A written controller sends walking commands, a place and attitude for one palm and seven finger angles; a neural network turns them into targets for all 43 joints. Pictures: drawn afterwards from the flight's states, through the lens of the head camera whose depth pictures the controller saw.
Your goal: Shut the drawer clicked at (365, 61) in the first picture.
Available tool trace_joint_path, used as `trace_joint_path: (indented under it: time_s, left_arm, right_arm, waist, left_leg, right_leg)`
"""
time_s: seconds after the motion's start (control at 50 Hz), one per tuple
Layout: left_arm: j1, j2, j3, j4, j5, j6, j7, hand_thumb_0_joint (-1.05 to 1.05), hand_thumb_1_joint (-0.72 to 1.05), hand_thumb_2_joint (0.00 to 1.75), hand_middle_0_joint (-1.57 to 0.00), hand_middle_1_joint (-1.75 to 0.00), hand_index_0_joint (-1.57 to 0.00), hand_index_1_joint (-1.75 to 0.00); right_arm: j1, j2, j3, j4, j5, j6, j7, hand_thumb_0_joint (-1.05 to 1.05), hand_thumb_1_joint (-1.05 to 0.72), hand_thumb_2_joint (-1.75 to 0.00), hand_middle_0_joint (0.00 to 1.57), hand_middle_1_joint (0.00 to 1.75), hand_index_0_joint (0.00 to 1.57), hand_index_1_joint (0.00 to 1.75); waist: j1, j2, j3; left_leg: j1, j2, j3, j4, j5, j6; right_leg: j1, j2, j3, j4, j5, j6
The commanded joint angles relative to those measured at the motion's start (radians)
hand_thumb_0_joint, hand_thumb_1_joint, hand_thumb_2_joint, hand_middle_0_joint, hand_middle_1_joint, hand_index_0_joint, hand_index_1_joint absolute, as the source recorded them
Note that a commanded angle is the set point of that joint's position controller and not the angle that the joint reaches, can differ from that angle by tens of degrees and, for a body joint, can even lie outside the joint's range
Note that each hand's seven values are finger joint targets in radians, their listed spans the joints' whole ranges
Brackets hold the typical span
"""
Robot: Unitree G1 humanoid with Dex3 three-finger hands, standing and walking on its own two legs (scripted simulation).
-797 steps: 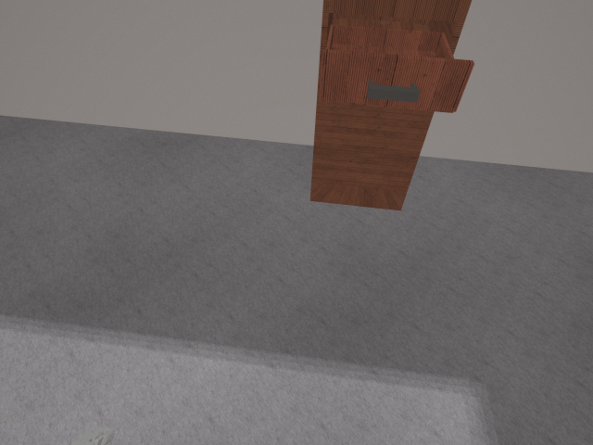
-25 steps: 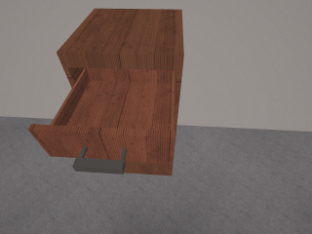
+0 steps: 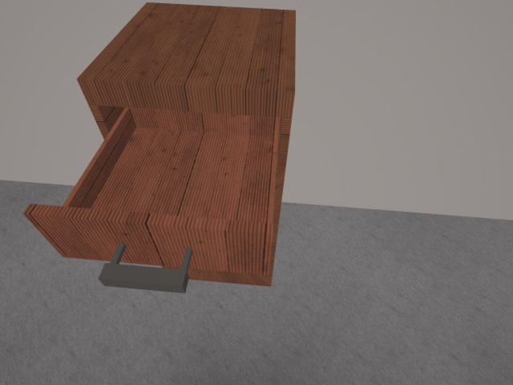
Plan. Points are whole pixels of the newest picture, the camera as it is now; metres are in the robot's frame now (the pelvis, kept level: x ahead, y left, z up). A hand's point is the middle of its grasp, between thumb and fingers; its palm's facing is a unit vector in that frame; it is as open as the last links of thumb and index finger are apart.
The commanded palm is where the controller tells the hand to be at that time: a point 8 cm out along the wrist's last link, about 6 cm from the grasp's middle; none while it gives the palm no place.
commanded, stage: come to a stop and stand still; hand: left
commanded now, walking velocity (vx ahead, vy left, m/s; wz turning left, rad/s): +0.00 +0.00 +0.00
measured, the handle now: (149, 264) +0.30 +0.20 +0.00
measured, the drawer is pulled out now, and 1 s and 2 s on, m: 0.29 0.29 0.28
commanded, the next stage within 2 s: look again from close up in 0.08 s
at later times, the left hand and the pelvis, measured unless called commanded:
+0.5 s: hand out of the picture -0.02 +0.17 -0.17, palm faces +0.04 -0.98 -0.18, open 7.4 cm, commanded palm none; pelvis -0.01 +0.00 +0.00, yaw +0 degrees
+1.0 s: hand out of the picture +0.13 +0.19 -0.04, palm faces +0.19 -0.97 -0.18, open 6.9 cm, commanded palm +0.08 +0.21 -0.05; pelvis -0.04 +0.01 -0.01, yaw +2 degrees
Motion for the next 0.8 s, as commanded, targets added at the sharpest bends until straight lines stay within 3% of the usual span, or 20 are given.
trace_joint_path:
  time_s: [0.0, 0.14, 0.22, 0.46, 0.76, 0.78]
  left_arm:
    - [0.077, 0.108, 0.018, -0.02, 0.004, -0.013, 0.007, 0.0, 0.9, 0.9, -0.2, -0.3, -0.2, -0.3]
    - [0.085, 0.096, 0.016, -0.004, 0.002, -0.011, 0.004, 0.0, 0.9, 0.9, -0.2, -0.3, -0.2, -0.3]
    - [0.096, 0.087, 0.015, 0.004, 0.002, -0.014, 0.006, 0.0, 0.9, 0.9, -0.2, -0.3, -0.2, -0.3]
    - [0.109, 0.073, 0.013, 0.015, 0.001, -0.011, 0.005, 0.0, 0.9, 0.9, -0.2, -0.3, -0.2, -0.3]
    - [0.129, 0.053, 0.01, 0.025, 0.002, -0.013, 0.006, 0.0, 0.9, 0.9, -0.2, -0.3, -0.2, -0.3]
    - [0.153, 0.086, 0.017, 0.051, 0.024, -0.045, 0.036, 0.0, 0.9, 0.9, -0.2, -0.3, -0.2, -0.3]
  right_arm:
    - [0.057, -0.079, -0.015, -0.025, -0.001, -0.018, -0.006, 0.0, -0.9, -0.9, 0.2, 0.3, 0.2, 0.3]
    - [0.07, -0.074, -0.012, -0.009, 0.001, -0.022, -0.009, 0.0, -0.9, -0.9, 0.2, 0.3, 0.2, 0.3]
    - [0.078, -0.072, -0.013, -0.001, 0.0, -0.023, -0.009, 0.0, -0.9, -0.9, 0.2, 0.3, 0.2, 0.3]
    - [0.103, -0.057, -0.011, 0.017, 0.0, -0.026, -0.01, 0.0, -0.9, -0.9, 0.2, 0.3, 0.2, 0.3]
    - [0.124, -0.037, -0.013, 0.029, 0.001, -0.026, -0.01, 0.0, -0.9, -0.9, 0.2, 0.3, 0.2, 0.3]
    - [-0.001, -0.081, -0.021, -0.051, 0.002, -0.032, 0.003, 0.0, -0.9, -0.9, 0.2, 0.3, 0.2, 0.3]
  waist:
    - [-0.001, 0.001, 0.014]
    - [0.0, 0.018, 0.019]
    - [0.0, -0.01, 0.014]
    - [0.004, 0.019, 0.046]
    - [0.003, -0.003, 0.072]
    - [0.032, -0.007, 0.097]
  left_leg:
    - [0.043, 0.067, -0.059, -0.041, 0.319, 0.047]
    - [0.062, 0.071, -0.064, -0.069, 0.322, 0.052]
    - [0.061, 0.071, -0.068, -0.065, 0.319, 0.052]
    - [0.045, 0.071, -0.07, -0.086, 0.286, 0.055]
    - [0.031, 0.07, -0.072, -0.091, 0.246, 0.056]
    - [-0.093, 0.058, -0.037, 0.147, 0.258, 0.02]
  right_leg:
    - [-0.046, -0.115, 0.081, -0.076, 0.449, -0.014]
    - [-0.051, -0.109, 0.077, -0.091, 0.385, -0.013]
    - [-0.048, -0.116, 0.076, -0.093, 0.4, -0.015]
    - [-0.064, -0.111, 0.079, -0.109, 0.32, -0.015]
    - [-0.089, -0.108, 0.084, -0.12, 0.285, -0.016]
    - [-0.12, -0.165, 0.155, -0.126, 0.74, 0.018]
